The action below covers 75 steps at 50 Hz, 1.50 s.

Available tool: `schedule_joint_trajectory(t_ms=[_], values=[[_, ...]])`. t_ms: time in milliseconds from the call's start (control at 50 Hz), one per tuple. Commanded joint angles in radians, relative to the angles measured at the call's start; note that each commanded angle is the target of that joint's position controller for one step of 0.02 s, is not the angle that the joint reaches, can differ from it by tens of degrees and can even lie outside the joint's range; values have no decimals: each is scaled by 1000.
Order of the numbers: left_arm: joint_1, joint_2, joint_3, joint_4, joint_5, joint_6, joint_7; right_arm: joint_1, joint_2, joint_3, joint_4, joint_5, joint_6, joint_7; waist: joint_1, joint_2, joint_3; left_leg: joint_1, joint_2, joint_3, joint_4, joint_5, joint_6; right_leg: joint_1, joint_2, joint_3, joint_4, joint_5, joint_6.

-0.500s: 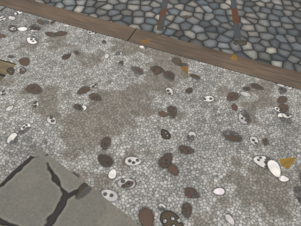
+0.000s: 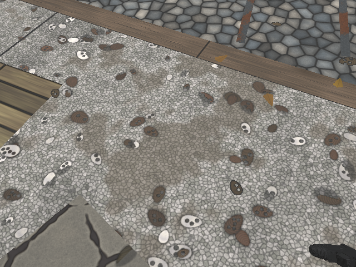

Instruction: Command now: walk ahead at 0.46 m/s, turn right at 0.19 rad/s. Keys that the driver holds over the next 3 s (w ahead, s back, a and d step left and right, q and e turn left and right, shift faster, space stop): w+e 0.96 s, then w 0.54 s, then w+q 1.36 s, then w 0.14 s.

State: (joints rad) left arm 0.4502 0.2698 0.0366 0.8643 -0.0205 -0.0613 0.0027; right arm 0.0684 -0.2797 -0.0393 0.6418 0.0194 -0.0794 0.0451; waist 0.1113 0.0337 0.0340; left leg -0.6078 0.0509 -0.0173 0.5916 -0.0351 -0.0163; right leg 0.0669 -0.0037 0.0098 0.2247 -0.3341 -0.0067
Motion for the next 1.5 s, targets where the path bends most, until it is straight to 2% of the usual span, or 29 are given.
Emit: schedule_joint_trajectory(t_ms=[20,80,100,120,140,160,180,300,420,520,560,600,620,640,660,680,700,800,960,1040,1080,1100,1120,1140,1160,1200,1260,1360,1500], values=[[-14,216,55,-52,-11,-1,10,-92,-91,-26,-104,6,-30,7,-64,-154,56,103,-39,6,-72,3,26,-85,-250,165,-27,446,-152],[-40,192,46,-71,6,4,12,229,-191,-79,-27,-2,-23,-20,-250,-141,-173,619,-20,-5,-79,-23,104,-223,-160,92,384,659,-80],[-5,85,16,-110,33,-1,11,380,-275,-97,-10,-30,-13,-36,-270,49,-356,948,230,-296,-63,-135,174,-486,-54,43,741,283,-32],[108,31,-1,-118,-5,-16,9,378,-285,-89,-3,-40,-11,-24,-201,314,-484,1033,388,-729,-253,-366,282,-681,43,117,981,-255,-10],[24,148,31,-112,-34,-17,8,317,-179,-64,-5,-27,-13,-24,-215,198,-317,915,342,-652,-304,-461,241,-773,-18,146,1073,-203,-9],[-63,172,40,-132,-38,-16,6,263,-137,-52,2,-15,-12,-28,-206,133,-177,779,311,-472,-310,-394,212,-804,-61,110,1063,-111,-15],[-99,155,39,-134,-23,-15,9,210,-118,-46,9,-20,-15,-27,-175,58,-120,659,267,-370,-330,-276,197,-767,-96,98,1029,-37,-14],[-133,83,40,-160,-8,41,4,116,-96,-55,60,-30,-54,-30,-91,43,6,436,219,-62,-473,-19,218,-724,-152,106,905,121,15],[-319,59,22,-227,-1,21,-35,159,-155,-71,99,-24,-38,-47,-153,-10,58,498,196,132,-486,68,193,-724,-125,23,556,384,8],[-425,80,26,-303,-1,22,-62,222,-203,-88,132,3,0,-50,-174,-5,70,680,240,192,-389,247,158,-742,-85,-47,421,275,-52],[-363,120,48,-310,0,30,-63,214,-236,-97,129,12,16,-55,-121,37,-4,719,235,221,-227,599,135,-613,-11,-108,420,166,-94],[-76,215,105,-246,-6,42,-43,201,-219,-86,119,16,27,-60,39,20,-161,573,176,263,177,645,81,-197,74,-117,350,197,-162],[14,316,133,-225,-11,53,-21,252,-121,-55,87,-21,18,-60,24,-173,-245,235,89,264,529,61,24,122,-123,226,330,180,-254],[-42,358,126,-270,-7,35,-29,277,-62,-25,41,-27,-15,-50,-54,-297,-395,-67,-111,43,813,-573,-15,318,-322,813,139,-23,-438],[-44,262,99,-280,-2,18,-40,162,-166,-47,24,8,-43,-36,15,-151,-373,-174,-53,-97,842,-517,5,304,-324,790,56,-82,-386],[-69,224,87,-269,3,6,-41,108,-166,-44,4,28,-58,-31,-3,-125,-230,-206,-16,-79,783,-433,27,178,-292,647,52,-38,-345],[-133,199,79,-270,3,0,-40,105,-148,-40,11,9,-64,-40,-56,-35,-141,-164,30,-75,684,-360,31,24,-245,530,56,76,-310],[-205,174,68,-284,14,-10,-14,133,-127,-42,32,-37,-21,-46,-130,-58,-77,1,59,-52,457,-225,-31,-259,-158,319,5,423,-301],[-97,205,80,-226,-5,12,14,-123,-92,-19,-30,-15,-33,-24,-34,-116,-21,106,-39,-45,-31,127,-56,-301,-100,289,52,239,-211],[-79,177,73,-199,1,19,17,-79,-131,-36,-20,-13,-50,-9,-57,-161,-26,146,-31,-52,-94,25,-1,-178,-162,367,150,258,-186],[-91,144,62,-200,6,23,12,57,-162,-59,15,-22,-59,-17,-131,-164,-86,345,-40,-18,-147,-7,55,-181,-106,335,296,411,-147],[-88,98,42,-215,18,22,10,196,-207,-71,27,-38,-63,-23,-192,-88,-221,580,96,-154,-119,-22,121,-275,-52,275,546,328,-110],[67,31,21,-222,-6,11,9,312,-302,-98,69,-44,-51,-21,-148,227,-354,934,311,-602,-186,-208,304,-634,106,151,907,-80,-24],[52,107,28,-211,-20,4,13,341,-224,-84,87,-9,-46,-9,-178,221,-323,948,350,-806,-302,-494,320,-804,80,185,1042,-241,-13],[-77,175,47,-224,-22,4,14,290,-159,-65,77,-4,-42,-13,-205,108,-175,830,309,-676,-320,-527,271,-855,34,190,1083,-158,-18],[-208,159,44,-261,9,-2,13,202,-115,-44,71,-24,-30,-17,-175,24,-42,613,227,-456,-344,-319,241,-828,-33,129,1002,-41,-18],[-181,106,36,-253,9,-5,-1,188,-92,-33,82,-25,-32,-24,-126,76,-41,513,162,-312,-393,-117,234,-728,-82,90,871,19,-11],[-305,52,10,-286,17,-13,-9,225,-157,-47,119,-7,-26,-33,-155,44,-15,484,147,-166,-443,48,242,-717,-94,36,579,201,18],[-479,64,13,-332,-1,-27,-37,327,-181,-46,181,8,3,-36,-202,46,20,571,178,-115,-397,99,197,-633,-43,5,324,328,-9]])
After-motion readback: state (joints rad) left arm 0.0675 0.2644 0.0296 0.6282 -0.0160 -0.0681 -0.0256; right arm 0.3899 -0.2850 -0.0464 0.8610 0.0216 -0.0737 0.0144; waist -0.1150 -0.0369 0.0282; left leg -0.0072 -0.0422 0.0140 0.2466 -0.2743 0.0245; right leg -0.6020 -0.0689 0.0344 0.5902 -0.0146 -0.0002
